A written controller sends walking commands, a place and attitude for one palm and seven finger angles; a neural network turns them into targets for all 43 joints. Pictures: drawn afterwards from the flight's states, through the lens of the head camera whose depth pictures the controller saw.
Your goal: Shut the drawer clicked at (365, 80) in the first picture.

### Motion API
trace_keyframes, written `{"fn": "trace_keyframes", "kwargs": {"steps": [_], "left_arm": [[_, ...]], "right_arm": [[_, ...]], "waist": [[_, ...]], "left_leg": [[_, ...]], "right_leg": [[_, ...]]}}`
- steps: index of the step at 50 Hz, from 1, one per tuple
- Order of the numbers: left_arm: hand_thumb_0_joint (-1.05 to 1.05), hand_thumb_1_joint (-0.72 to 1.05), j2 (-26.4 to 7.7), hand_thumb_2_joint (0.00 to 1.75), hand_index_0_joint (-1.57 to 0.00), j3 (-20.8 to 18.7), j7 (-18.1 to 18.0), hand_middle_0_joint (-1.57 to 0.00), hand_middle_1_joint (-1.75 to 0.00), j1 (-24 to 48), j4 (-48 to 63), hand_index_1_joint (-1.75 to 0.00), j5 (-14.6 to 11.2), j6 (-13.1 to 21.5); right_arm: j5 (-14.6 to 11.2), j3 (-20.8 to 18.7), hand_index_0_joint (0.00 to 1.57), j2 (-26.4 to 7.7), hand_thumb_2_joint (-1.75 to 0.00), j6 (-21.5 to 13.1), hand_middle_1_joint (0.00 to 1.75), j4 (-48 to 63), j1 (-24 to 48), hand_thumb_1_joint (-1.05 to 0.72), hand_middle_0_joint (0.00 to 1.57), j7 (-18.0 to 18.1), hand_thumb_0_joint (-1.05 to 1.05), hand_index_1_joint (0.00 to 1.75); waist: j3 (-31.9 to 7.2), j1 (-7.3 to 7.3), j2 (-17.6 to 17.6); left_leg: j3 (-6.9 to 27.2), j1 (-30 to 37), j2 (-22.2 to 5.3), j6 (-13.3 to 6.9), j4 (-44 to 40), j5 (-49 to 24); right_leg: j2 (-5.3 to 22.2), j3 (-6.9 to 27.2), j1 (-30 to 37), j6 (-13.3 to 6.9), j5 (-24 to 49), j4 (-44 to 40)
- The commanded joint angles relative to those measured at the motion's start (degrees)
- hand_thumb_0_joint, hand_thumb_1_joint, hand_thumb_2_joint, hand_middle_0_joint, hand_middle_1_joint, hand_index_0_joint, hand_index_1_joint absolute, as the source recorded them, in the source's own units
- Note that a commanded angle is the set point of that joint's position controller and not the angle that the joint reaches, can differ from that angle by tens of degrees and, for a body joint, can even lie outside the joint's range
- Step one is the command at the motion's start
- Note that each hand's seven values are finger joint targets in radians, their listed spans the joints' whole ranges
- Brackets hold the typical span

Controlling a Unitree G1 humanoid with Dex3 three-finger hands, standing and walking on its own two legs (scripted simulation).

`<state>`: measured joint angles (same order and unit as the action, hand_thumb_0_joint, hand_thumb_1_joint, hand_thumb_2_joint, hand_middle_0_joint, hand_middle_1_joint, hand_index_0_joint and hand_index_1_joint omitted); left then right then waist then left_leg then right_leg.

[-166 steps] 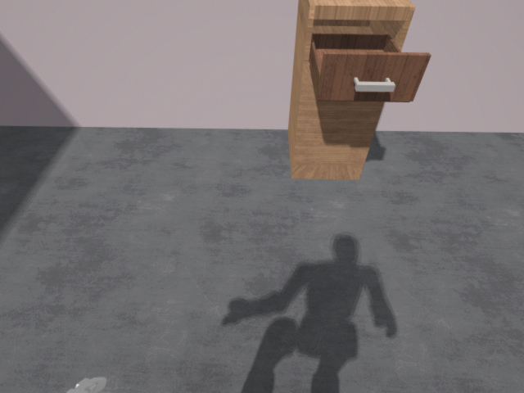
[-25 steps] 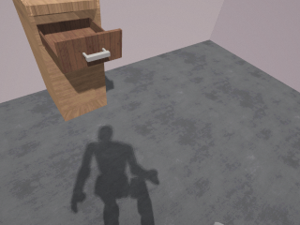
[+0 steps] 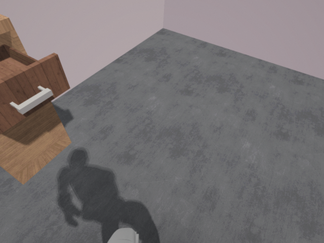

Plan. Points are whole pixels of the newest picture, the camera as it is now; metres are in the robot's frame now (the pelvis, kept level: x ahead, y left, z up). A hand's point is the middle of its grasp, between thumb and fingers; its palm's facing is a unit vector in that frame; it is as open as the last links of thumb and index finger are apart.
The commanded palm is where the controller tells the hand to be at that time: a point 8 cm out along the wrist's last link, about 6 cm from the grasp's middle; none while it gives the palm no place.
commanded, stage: walk to a spot facing it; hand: left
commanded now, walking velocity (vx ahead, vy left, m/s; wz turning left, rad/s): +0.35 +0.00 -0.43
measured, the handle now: (31, 98) +0.53 +0.50 -0.01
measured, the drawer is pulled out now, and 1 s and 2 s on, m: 0.29 0.29 0.29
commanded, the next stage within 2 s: none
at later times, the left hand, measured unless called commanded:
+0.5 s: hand (71, 182) +0.30 +0.31 -0.15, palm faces -0.20 -0.96 -0.19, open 7.4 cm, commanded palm none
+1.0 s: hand (130, 128) +0.54 +0.16 -0.14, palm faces -0.50 -0.83 -0.25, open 7.4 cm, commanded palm none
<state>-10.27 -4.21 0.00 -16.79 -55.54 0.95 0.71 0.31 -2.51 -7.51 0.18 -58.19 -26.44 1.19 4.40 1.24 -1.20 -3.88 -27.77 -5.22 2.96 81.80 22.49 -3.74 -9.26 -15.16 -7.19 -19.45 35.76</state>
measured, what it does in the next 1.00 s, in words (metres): walks ahead, turning right: left foot, then right foot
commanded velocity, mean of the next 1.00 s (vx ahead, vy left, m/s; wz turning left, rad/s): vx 0.17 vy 0.00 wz -0.57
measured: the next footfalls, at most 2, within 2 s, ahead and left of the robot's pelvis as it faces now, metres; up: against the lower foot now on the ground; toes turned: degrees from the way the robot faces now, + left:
left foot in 0.28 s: +0.21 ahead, +0.24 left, +0.00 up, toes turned +1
right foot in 0.76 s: +0.42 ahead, -0.03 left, +0.00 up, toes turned -33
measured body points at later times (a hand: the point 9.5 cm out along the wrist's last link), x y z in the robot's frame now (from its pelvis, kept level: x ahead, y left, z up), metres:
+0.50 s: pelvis +0.19 +0.12 +0.02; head +0.23 +0.15 +0.47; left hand +0.32 +0.37 -0.14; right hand +0.15 -0.11 -0.10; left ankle +0.17 +0.24 -0.72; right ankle +0.13 +0.00 -0.59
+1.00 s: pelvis +0.35 +0.05 +0.01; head +0.38 +0.01 +0.46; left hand +0.57 +0.21 -0.12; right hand +0.29 -0.18 -0.14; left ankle +0.45 +0.21 -0.63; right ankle +0.39 -0.01 -0.72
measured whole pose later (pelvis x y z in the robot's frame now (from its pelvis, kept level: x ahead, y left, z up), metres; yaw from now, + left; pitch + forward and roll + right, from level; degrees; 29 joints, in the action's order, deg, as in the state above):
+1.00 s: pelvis +0.35 +0.05 +0.01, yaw -32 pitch +0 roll +1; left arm -10.7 -3.5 -0.6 -8.5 -53.8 0.8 -0.1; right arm 1.2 -2.7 -9.4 1.2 -52.2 -10.3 1.3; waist 5.2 -1.9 1.2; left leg -0.3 -32.7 -9.3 5.0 69.3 19.5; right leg -5.5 -4.2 -20.3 -7.8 -10.6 30.5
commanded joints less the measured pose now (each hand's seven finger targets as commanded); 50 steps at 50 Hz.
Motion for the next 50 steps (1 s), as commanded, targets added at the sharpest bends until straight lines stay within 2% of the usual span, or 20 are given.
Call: {"fn": "trace_keyframes", "kwargs": {"steps": [1, 5, 10, 12, 13, 14, 15, 18, 21, 29, 32, 34, 36, 37, 38, 39, 40, 43, 46, 50], "left_arm": [[0.00, 0.90, -7.5, 0.90, -0.20, -0.8, -0.7, -0.20, -0.30, 1.5, 3.2, -0.30, 0.3, 2.4], [0.00, 0.90, -11.2, 0.90, -0.20, -1.8, 0.0, -0.20, -0.30, 3.4, 3.3, -0.30, 0.6, 2.7], [0.00, 0.90, -11.2, 0.90, -0.20, -2.5, 0.4, -0.20, -0.30, -2.0, 2.7, -0.30, 1.1, 1.8], [0.00, 0.90, -10.6, 0.90, -0.20, -2.6, 0.4, -0.20, -0.30, -1.7, 3.3, -0.30, 0.7, 1.4], [0.00, 0.90, -8.2, 0.90, -0.20, -2.3, 0.6, -0.20, -0.30, -2.3, 3.6, -0.30, 0.4, 1.3], [0.00, 0.90, -3.3, 0.90, -0.20, -1.5, 1.0, -0.20, -0.30, -4.0, 4.7, -0.30, -0.2, 1.0], [0.00, 0.90, -2.8, 0.90, -0.20, -0.9, 1.1, -0.20, -0.30, -0.8, 6.8, -0.30, 0.3, 1.3], [0.00, 0.90, -4.8, 0.90, -0.20, -2.0, 2.0, -0.20, -0.30, 4.9, 6.4, -0.30, 1.0, 1.3], [0.00, 0.90, -2.4, 0.90, -0.20, -1.3, 2.5, -0.20, -0.30, 3.0, 5.2, -0.30, 0.9, -0.1], [0.00, 0.90, -1.1, 0.90, -0.20, -0.3, 3.2, -0.20, -0.30, 12.3, 8.0, -0.30, 1.1, -1.2], [0.00, 0.90, -0.3, 0.90, -0.20, 0.2, 3.1, -0.20, -0.30, 15.9, 8.9, -0.30, 0.7, -0.4], [0.00, 0.90, -2.1, 0.90, -0.20, -0.1, 2.6, -0.20, -0.30, 10.6, 7.3, -0.30, 0.8, 0.1], [0.00, 0.90, -5.1, 0.90, -0.20, -1.3, 2.1, -0.20, -0.30, -0.8, 3.8, -0.30, 1.2, 1.0], [0.00, 0.90, -10.0, 0.90, -0.20, -2.6, 1.6, -0.20, -0.30, -8.5, 1.8, -0.30, 1.2, 1.7], [0.00, 0.90, -15.8, 0.90, -0.20, -3.5, 0.7, -0.20, -0.30, -11.7, 1.3, -0.30, 0.4, 2.1], [0.00, 0.90, -17.7, 0.90, -0.20, -4.0, -0.2, -0.20, -0.30, -10.5, 2.2, -0.30, -1.0, 1.6], [0.00, 0.90, -16.4, 0.90, -0.20, -3.6, -0.7, -0.20, -0.30, -6.1, 3.1, -0.30, -1.3, 0.9], [0.00, 0.90, -10.7, 0.90, -0.20, -1.9, -1.2, -0.20, -0.30, 5.2, 5.6, -0.30, -1.5, 0.8], [0.00, 0.90, -9.8, 0.90, -0.20, -1.6, -1.3, -0.20, -0.30, 8.4, 6.4, -0.30, -0.2, 1.0], [0.00, 0.90, -9.6, 0.90, -0.20, -1.7, -0.8, -0.20, -0.30, 6.3, 5.9, -0.30, -0.2, 0.6]], "right_arm": [[1.5, -1.3, 0.20, -7.1, -0.90, -0.7, 0.30, 9.3, 6.8, -0.90, 0.20, -0.8, 0.00, 0.30], [1.0, -1.7, 0.20, -5.2, -0.90, -0.6, 0.30, 8.0, 6.2, -0.90, 0.20, -2.1, 0.00, 0.30], [1.2, -1.7, 0.20, -5.0, -0.90, -3.0, 0.30, 10.9, 12.8, -0.90, 0.20, -2.2, 0.00, 0.30], [1.2, -2.2, 0.20, -6.8, -0.90, -4.0, 0.30, 10.0, 8.8, -0.90, 0.20, -1.5, 0.00, 0.30], [1.4, -2.7, 0.20, -9.9, -0.90, -4.6, 0.30, 8.2, 2.5, -0.90, 0.20, -0.8, 0.00, 0.30], [2.2, -4.4, 0.20, -17.1, -0.90, -4.9, 0.30, 6.9, -4.4, -0.90, 0.20, -0.4, 0.00, 0.30], [2.3, -4.0, 0.20, -18.5, -0.90, -4.5, 0.30, 6.3, -7.5, -0.90, 0.20, -0.3, 0.00, 0.30], [2.1, -2.0, 0.20, -10.9, -0.90, -5.0, 0.30, 7.0, 1.7, -0.90, 0.20, 0.1, 0.00, 0.30], [1.6, -0.9, 0.20, -7.8, -0.90, -5.9, 0.30, 5.2, 1.5, -0.90, 0.20, 0.5, 0.00, 0.30], [1.4, -1.4, 0.20, -7.7, -0.90, -5.5, 0.30, 2.2, -2.1, -0.90, 0.20, 0.6, 0.00, 0.30], [1.6, -1.4, 0.20, -8.8, -0.90, -4.5, 0.30, 1.2, -2.8, -0.90, 0.20, 0.7, 0.00, 0.30], [1.1, -2.3, 0.20, -11.1, -0.90, -4.0, 0.30, 1.2, -2.1, -0.90, 0.20, 0.5, 0.00, 0.30], [0.2, -2.8, 0.20, -12.9, -0.90, -3.8, 0.30, 2.7, 1.4, -0.90, 0.20, 0.4, 0.00, 0.30], [-0.6, -2.7, 0.20, -11.8, -0.90, -3.6, 0.30, 3.9, 2.9, -0.90, 0.20, -0.2, 0.00, 0.30], [-1.3, -1.8, 0.20, -7.5, -0.90, -3.6, 0.30, 5.5, 0.5, -0.90, 0.20, -0.2, 0.00, 0.30], [-1.3, -1.7, 0.20, -8.1, -0.90, -3.3, 0.30, 6.9, 2.8, -0.90, 0.20, 0.9, 0.00, 0.30], [-0.8, -1.9, 0.20, -7.5, -0.90, -2.7, 0.30, 7.1, 4.2, -0.90, 0.20, 1.0, 0.00, 0.30], [0.5, -1.7, 0.20, -7.6, -0.90, -0.2, 0.30, 5.2, 5.0, -0.90, 0.20, 0.8, 0.00, 0.30], [1.1, -1.3, 0.20, -6.5, -0.90, 1.5, 0.30, 4.6, 3.5, -0.90, 0.20, 0.8, 0.00, 0.30], [1.3, -1.4, 0.20, -7.0, -0.90, 1.8, 0.30, 6.5, 7.5, -0.90, 0.20, 0.5, 0.00, 0.30]], "waist": [[6.5, -3.42, -10.2], [5.7, -5.63, -1.6], [3.3, -0.33, -7.9], [-1.6, -1.94, -5.2], [-6.6, -4.08, 2.0], [-11.7, -6.33, 20.5], [-10.0, -7.22, 22.7], [-0.8, -4.18, 12.2], [-1.6, -1.85, 12.1], [0.7, -3.39, 9.7], [2.1, -4.54, 10.3], [-2.2, -2.27, 11.5], [-8.5, 3.79, 11.5], [-13.9, 7.97, 5.2], [-21.8, 7.12, -7.7], [-25.7, 6.68, -6.9], [-17.9, 4.34, -1.6], [-8.3, -1.92, 0.3], [-5.9, -4.52, 0.8], [-6.4, -3.45, -4.2]], "left_leg": [[4.5, -11.4, -6.5, 0.7, -3.1, -8.7], [-0.3, 4.7, -6.4, 2.1, -21.9, -15.0], [-3.0, 6.5, -1.3, 1.3, -40.4, -7.3], [-4.5, 15.1, 1.2, 1.5, -50.9, -7.1], [-1.7, 25.2, -1.4, 1.3, -56.3, -6.9], [18.7, 35.6, -17.3, -2.2, -61.4, -0.8], [31.2, 35.2, -24.9, -4.6, -68.1, 3.0], [15.7, 23.8, -19.5, -3.3, -68.3, -10.9], [-0.2, 23.0, -13.4, 0.4, -64.9, -32.4], [-9.0, 32.3, -14.2, -5.5, -67.0, -38.1], [-13.3, 33.2, -13.7, -6.4, -62.3, -52.1], [-15.4, 34.9, -14.0, -5.9, -53.1, -66.4], [-16.3, 28.7, -12.6, -3.8, -37.4, -63.6], [-15.0, 15.7, -11.1, -1.5, -22.7, -44.2], [-10.9, -3.6, -0.7, 1.8, -3.1, 12.1], [-1.4, -5.9, 0.1, 1.4, 6.5, 16.0], [2.5, -6.7, -2.3, 1.0, 6.2, 9.7], [4.4, -1.4, -5.6, 1.7, -2.3, -2.0], [3.7, 1.8, -4.4, 2.0, -9.3, -2.6], [4.3, -1.3, -3.1, 2.5, -14.9, -5.7]], "right_leg": [[19.8, 26.2, -12.3, -5.5, -12.4, -28.6], [13.1, 16.1, -24.7, -2.9, -11.5, -26.5], [12.9, 19.7, -10.5, -2.0, -10.4, -19.8], [11.4, 19.6, -6.6, -0.7, -5.8, -11.7], [8.6, 17.4, -7.5, 1.2, -0.3, -0.3], [2.1, 10.6, -18.8, 4.8, -9.9, 19.1], [1.1, 10.3, -27.7, 5.8, -14.4, 31.8], [7.5, 11.6, -29.6, 6.5, 0.0, 41.7], [6.8, 9.6, -26.1, 7.5, 5.7, 41.8], [7.8, 3.2, -31.0, 8.3, 10.4, 22.4], [4.6, -1.6, -24.0, 6.8, 7.4, 7.4], [0.9, -4.3, -15.6, 5.2, 7.7, 2.5], [-0.2, -3.9, 2.5, 3.8, 14.2, -4.0], [6.4, 3.2, 20.3, 1.1, 25.9, -6.1], [24.3, 30.8, 35.4, -7.2, 54.4, -3.4], [29.7, 37.4, 33.9, -11.8, 66.5, -6.4], [27.9, 29.6, 26.8, -10.9, 61.4, -8.5], [19.7, 22.1, 3.4, 4.8, 40.0, -15.5], [16.3, 18.9, -6.5, -1.5, 30.6, -18.0], [13.6, 21.0, -4.9, -0.1, 22.3, -18.5]]}}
